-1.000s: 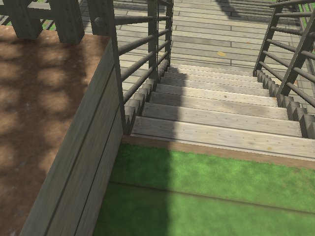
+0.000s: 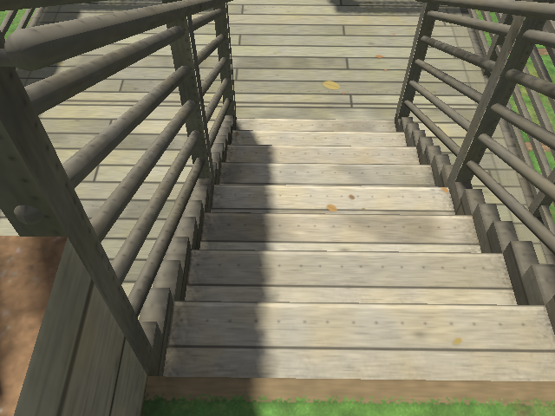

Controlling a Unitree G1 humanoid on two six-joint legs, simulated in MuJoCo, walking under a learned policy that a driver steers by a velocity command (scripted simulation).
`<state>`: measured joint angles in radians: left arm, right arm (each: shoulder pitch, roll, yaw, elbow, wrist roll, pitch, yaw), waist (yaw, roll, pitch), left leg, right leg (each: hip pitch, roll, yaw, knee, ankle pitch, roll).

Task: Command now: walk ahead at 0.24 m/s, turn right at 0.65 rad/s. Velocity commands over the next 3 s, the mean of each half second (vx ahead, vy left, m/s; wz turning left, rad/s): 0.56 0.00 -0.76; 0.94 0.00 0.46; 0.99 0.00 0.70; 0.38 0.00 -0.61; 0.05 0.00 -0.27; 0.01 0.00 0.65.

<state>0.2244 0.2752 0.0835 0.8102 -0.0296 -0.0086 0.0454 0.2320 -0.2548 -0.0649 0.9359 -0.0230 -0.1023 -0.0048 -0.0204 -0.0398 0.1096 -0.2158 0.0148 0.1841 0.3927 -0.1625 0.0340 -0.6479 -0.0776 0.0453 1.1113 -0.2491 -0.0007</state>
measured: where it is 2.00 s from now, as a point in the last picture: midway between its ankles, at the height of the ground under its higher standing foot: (312, 231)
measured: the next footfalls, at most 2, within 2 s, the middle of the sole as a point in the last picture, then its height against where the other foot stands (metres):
right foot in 0.24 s outside the picture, level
left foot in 0.84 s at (332, 358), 0.16 m lower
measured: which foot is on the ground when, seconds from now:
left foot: down 0.00-0.22, up 0.24-0.82, down 0.84-1.00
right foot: up 0.00-0.22, down 0.24-0.82, up 0.84-1.00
